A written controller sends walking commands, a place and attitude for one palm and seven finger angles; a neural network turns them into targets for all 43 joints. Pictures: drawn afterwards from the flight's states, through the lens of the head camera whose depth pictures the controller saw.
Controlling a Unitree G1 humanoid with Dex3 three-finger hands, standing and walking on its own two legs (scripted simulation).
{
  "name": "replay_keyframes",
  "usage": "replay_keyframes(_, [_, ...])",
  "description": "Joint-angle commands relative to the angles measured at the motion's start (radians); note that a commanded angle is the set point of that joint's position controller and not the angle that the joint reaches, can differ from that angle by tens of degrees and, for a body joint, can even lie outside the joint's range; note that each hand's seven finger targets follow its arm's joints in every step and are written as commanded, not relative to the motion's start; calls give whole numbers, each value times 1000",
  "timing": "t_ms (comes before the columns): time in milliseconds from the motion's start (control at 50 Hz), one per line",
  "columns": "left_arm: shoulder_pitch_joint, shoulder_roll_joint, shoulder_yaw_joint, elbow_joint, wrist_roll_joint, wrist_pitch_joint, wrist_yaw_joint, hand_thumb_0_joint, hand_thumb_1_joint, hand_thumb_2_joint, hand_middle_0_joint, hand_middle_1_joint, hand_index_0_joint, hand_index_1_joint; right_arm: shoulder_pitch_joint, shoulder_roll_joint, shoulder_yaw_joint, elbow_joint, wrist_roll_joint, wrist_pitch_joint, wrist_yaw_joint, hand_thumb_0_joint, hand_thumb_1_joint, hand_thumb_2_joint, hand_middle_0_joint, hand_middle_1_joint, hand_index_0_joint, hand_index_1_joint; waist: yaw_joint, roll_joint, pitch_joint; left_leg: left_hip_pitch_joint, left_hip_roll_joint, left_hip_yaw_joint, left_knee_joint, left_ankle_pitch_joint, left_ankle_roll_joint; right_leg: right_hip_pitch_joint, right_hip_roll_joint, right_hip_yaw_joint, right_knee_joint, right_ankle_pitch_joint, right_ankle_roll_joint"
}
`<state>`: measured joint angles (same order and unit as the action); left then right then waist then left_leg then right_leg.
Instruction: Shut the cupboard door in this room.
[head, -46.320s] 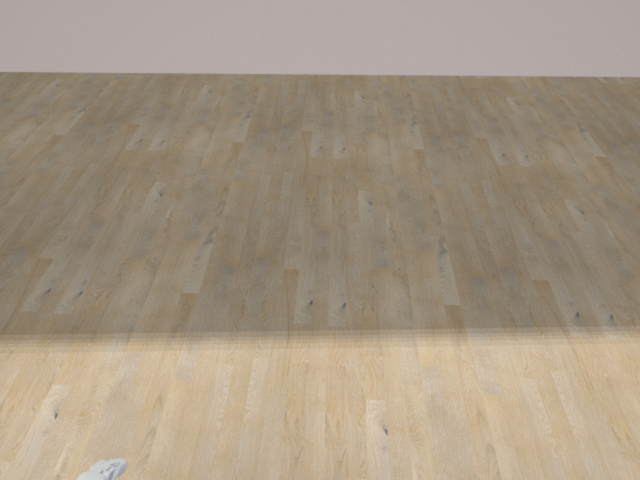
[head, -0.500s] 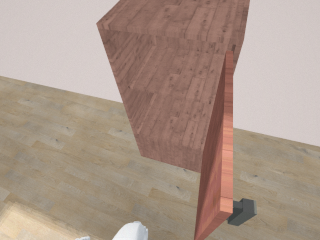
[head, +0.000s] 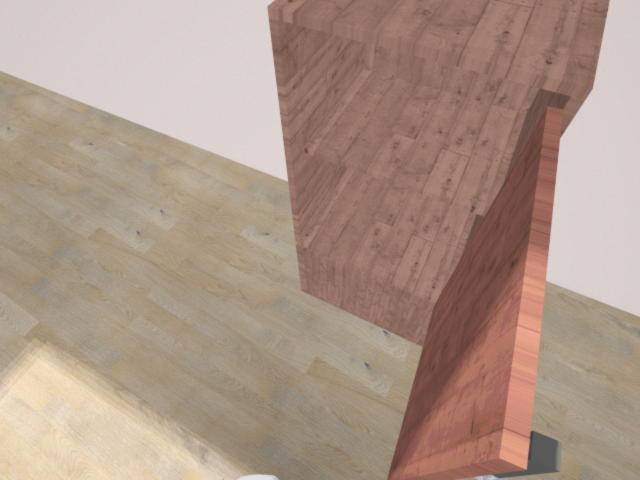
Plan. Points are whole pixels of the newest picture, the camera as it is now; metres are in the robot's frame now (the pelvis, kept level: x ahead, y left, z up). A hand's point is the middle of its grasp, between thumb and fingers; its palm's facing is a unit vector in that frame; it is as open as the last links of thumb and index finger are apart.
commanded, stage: turn or walk to find it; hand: left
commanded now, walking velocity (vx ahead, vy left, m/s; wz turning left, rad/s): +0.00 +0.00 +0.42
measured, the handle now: (493, 448) +0.17 -0.17 -0.01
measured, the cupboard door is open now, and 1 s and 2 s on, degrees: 95 87 77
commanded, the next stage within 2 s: stand and wait in 0.50 s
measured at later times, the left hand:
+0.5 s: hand out of the picture -0.01 +0.25 -0.19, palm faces +0.21 -0.95 -0.25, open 7.4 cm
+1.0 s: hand out of the picture -0.02 +0.23 -0.17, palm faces +0.33 -0.92 -0.20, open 7.3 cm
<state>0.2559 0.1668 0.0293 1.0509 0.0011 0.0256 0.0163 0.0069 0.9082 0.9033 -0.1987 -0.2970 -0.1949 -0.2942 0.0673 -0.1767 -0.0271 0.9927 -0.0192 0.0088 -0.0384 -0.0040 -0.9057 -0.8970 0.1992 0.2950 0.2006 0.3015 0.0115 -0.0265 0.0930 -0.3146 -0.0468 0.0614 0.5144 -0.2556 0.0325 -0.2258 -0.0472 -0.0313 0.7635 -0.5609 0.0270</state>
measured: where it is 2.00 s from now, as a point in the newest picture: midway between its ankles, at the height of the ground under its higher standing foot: outside the picture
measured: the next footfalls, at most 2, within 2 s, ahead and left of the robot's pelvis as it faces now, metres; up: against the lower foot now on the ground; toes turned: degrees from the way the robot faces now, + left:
left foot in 0.44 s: -0.03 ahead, +0.17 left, +0.00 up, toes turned +20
right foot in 0.76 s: -0.01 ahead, -0.07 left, +0.00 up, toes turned +11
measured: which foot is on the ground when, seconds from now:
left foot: down 0.00-0.08, up 0.10-0.42, down 0.44-1.00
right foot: down 0.00-0.44, up 0.46-0.74, down 0.76-1.00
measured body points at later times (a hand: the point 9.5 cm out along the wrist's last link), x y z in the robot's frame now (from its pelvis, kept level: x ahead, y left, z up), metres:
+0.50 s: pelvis -0.02 +0.03 -0.01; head +0.03 +0.06 +0.43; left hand -0.02 +0.30 -0.17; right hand +0.10 -0.21 -0.15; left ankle -0.02 +0.14 -0.73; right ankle -0.10 -0.10 -0.69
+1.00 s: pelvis -0.03 +0.04 +0.00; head +0.00 +0.05 +0.45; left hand -0.04 +0.28 -0.15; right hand +0.07 -0.19 -0.16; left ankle -0.06 +0.16 -0.73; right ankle -0.05 -0.08 -0.73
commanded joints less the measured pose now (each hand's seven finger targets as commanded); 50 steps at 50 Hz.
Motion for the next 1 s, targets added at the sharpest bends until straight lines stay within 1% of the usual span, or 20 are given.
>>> replay_keyframes(0, [117, 95, 24, -51, 8, -32, 8, 0, 900, 900, -200, -300, -200, -300, 81, -168, -43, -23, 10, -4, 6, 0, -900, -900, 200, 300, 200, 300, 8, 75, -249, 225, 206, -253, -20, 570, 95, 64, -8, -29, -371, 306, 12])
replay_keyframes(20, [117, 133, 32, -55, 14, -35, 13, 0, 900, 900, -200, -300, -200, -300, 69, -140, -41, -32, 15, -7, 16, 0, -900, -900, 200, 300, 200, 300, 18, -16, -237, 72, 152, -200, 32, 377, 37, 191, -85, 36, -424, 468, -12])
replay_keyframes(60, [123, 223, 58, -77, 21, -36, 20, 0, 900, 900, -200, -300, -200, -300, 2, -104, -39, -81, 4, 3, 27, 0, -900, -900, 200, 300, 200, 300, 61, -244, -126, -213, 7, -52, 278, -235, -48, 276, -371, 241, -415, 908, -166])
replay_keyframes(80, [116, 207, 57, -83, 19, -34, 24, 0, 900, 900, -200, -300, -200, -300, -21, -118, -46, -75, 0, 14, 26, 0, -900, -900, 200, 300, 200, 300, 63, -180, -68, -249, 35, -92, 432, -311, -45, 231, -386, 208, -379, 1081, -207])
replay_keyframes(160, [17, 197, 54, -140, 19, -31, 22, 0, 900, 900, -200, -300, -200, -300, 28, -102, -51, -53, 5, 36, 42, 0, -900, -900, 200, 300, 200, 300, 16, -102, -10, -286, 56, -63, 600, -231, -68, 214, -296, 32, -368, 1036, -176])
replay_keyframes(300, [1, 252, 71, -163, 22, -27, 17, 0, 900, 900, -200, -300, -200, -300, 20, -91, -42, -93, 7, 36, 56, 0, -900, -900, 200, 300, 200, 300, 23, -152, -19, -134, 59, 20, 296, -165, -69, 170, -279, -47, -349, 937, -157])
replay_keyframes(360, [-27, 270, 73, -166, 16, -26, 13, 0, 900, 900, -200, -300, -200, -300, 126, -113, -46, -86, 1, 24, 53, 0, -900, -900, 200, 300, 200, 300, -34, -127, -99, 24, 33, 51, 78, -20, -50, 169, -255, -96, -192, 954, -106])
replay_keyframes(380, [-26, 268, 72, -173, 9, -24, 9, 0, 900, 900, -200, -300, -200, -300, 203, -149, -55, -73, -4, 17, 51, 0, -900, -900, 200, 300, 200, 300, -71, -71, -157, 180, 44, 28, -23, 147, -29, 92, -235, -125, -40, 875, -69])
replay_keyframes(400, [4, 212, 65, -195, 0, -21, 2, 0, 900, 900, -200, -300, -200, -300, 277, -247, -76, -76, -14, 5, 47, 0, -900, -900, 200, 300, 200, 300, -94, 177, -238, 371, 270, -275, -72, 470, 84, -137, -114, -167, 204, 462, -2])
replay_keyframes(420, [-28, 150, 38, -228, 0, -21, 0, 0, 900, 900, -200, -300, -200, -300, 326, -322, -91, -69, 2, 7, 42, 0, -900, -900, 200, 300, 200, 300, -103, 338, -258, 350, 444, -502, -139, 744, 221, -250, -13, -93, 395, -121, 19])
replay_keyframes(440, [-68, 164, 42, -227, 5, -6, 11, 0, 900, 900, -200, -300, -200, -300, 299, -302, -88, -58, 9, 8, 34, 0, -900, -900, 200, 300, 200, 300, -98, 265, -252, 299, 441, -494, -175, 503, 235, -280, -39, 10, 439, -129, 10])
replay_keyframes(480, [-123, 167, 44, -211, 7, -3, 4, 0, 900, 900, -200, -300, -200, -300, 185, -243, -72, -96, -2, 4, 21, 0, -900, -900, 200, 300, 200, 300, -71, 244, -134, 143, 375, -459, -218, 215, 218, -307, -67, 49, 411, -19, 16])
replay_keyframes(520, [-83, 150, 36, -178, 11, -1, -6, 0, 900, 900, -200, -300, -200, -300, 160, -188, -50, -97, -8, -4, 12, 0, -900, -900, 200, 300, 200, 300, -45, 188, -120, 162, 314, -388, -203, 294, 192, -267, -49, 40, 282, 13, 14])
replay_keyframes(600, [-62, 111, 18, -153, 6, -10, -5, 0, 900, 900, -200, -300, -200, -300, 208, -205, -51, -66, -7, -7, 2, 0, -900, -900, 200, 300, 200, 300, -63, 111, -259, 371, 308, -347, -124, 598, 190, -198, 2, 19, 17, -5, 12])
replay_keyframes(660, [-5, 106, 13, -127, 6, -17, 1, 0, 900, 900, -200, -300, -200, -300, 181, -189, -46, -54, -2, -6, 9, 0, -900, -900, 200, 300, 200, 300, -38, 127, -273, 336, 272, -288, -117, 603, 151, -86, 18, -3, -170, 110, 0])
replay_keyframes(700, [33, 114, 12, -100, 6, -20, 8, 0, 900, 900, -200, -300, -200, -300, 147, -169, -39, -42, 7, -6, 16, 0, -900, -900, 200, 300, 200, 300, -7, 95, -243, 196, 232, -250, -128, 389, 90, 75, 7, -20, -344, 266, -4])
replay_keyframes(740, [25, 160, 12, -88, 16, -28, 16, 0, 900, 900, -200, -300, -200, -300, 133, -107, -26, -39, 15, -7, 27, 0, -900, -900, 200, 300, 200, 300, -10, -40, -154, 3, 126, -171, -82, 31, -8, 151, -139, 137, -480, 289, -52])
replay_keyframes(780, [-46, 202, 21, -112, 11, -37, 13, 0, 900, 900, -200, -300, -200, -300, 115, -92, -19, -34, 5, 5, 30, 0, -900, -900, 200, 300, 200, 300, -14, -188, -26, 14, 57, -98, -4, -68, -50, -30, -265, 263, -562, 231, -146])
replay_keyframes(940, [23, 196, 50, -99, 15, -30, 19, 0, 900, 900, -200, -300, -200, -300, 116, -90, -28, -21, 5, 8, 27, 0, -900, -900, 200, 300, 200, 300, 16, -111, -24, -50, 75, -42, 86, -95, -66, 131, -261, 86, -340, 810, -160])
replay_keyframes(980, [18, 202, 57, -100, 11, -27, 16, 0, 900, 900, -200, -300, -200, -300, 151, -101, -30, -15, 5, 3, 28, 0, -900, -900, 200, 300, 200, 300, 2, -50, -72, 54, 100, -64, -2, 150, -49, 100, -227, 18, -250, 777, -108])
